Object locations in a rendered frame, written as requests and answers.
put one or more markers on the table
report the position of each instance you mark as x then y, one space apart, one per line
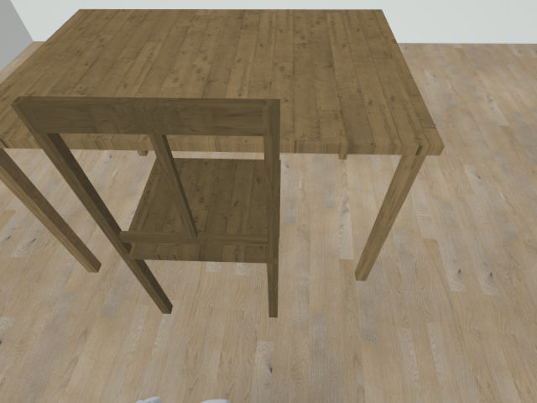
342 80

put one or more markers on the chair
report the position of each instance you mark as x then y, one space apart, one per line
214 210

